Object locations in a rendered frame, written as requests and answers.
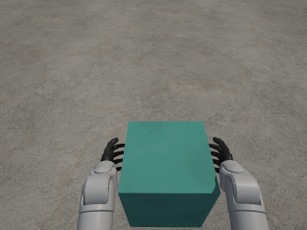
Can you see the left robot forearm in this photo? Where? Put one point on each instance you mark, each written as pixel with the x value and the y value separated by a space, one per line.
pixel 98 198

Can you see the carton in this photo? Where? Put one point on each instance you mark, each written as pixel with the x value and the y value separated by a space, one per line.
pixel 168 178

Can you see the right robot forearm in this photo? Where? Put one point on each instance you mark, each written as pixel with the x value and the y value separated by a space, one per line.
pixel 244 199

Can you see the left robot hand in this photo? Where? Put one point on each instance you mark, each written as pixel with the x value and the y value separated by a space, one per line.
pixel 109 153

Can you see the right robot hand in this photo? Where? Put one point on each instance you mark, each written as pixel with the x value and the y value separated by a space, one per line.
pixel 223 153

